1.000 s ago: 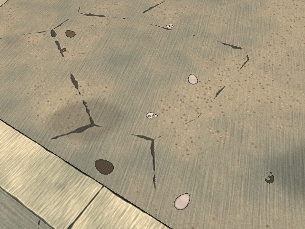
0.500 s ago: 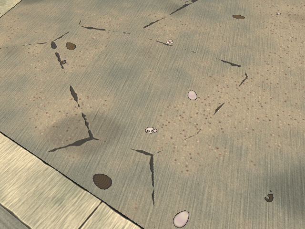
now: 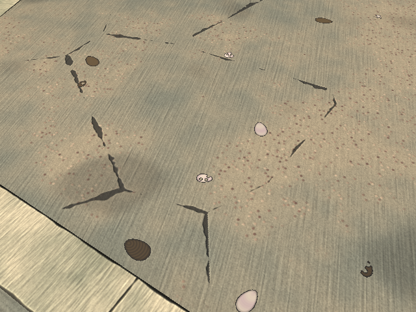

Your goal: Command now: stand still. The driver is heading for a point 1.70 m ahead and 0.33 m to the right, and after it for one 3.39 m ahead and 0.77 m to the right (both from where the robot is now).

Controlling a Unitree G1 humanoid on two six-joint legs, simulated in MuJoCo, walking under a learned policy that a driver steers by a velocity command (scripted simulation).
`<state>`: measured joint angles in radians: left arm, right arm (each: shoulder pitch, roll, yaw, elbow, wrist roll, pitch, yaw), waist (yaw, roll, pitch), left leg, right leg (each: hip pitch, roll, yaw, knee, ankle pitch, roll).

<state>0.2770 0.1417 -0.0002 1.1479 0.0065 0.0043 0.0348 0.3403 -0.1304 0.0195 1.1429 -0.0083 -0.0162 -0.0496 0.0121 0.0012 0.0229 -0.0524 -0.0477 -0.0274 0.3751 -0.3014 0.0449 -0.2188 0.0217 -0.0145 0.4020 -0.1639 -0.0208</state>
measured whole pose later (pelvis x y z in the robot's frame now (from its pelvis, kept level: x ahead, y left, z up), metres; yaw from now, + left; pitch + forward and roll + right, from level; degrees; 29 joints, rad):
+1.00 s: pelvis +0.37 -0.03 -0.03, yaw +1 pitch +0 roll +2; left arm 0.39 0.19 0.03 1.08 0.01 -0.08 0.00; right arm 0.07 -0.20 -0.07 0.96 -0.04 -0.09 0.02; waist 0.01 -0.05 0.09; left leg -0.39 -0.06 0.09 0.60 -0.22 0.09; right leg -0.11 -0.02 -0.02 1.01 -0.44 -0.06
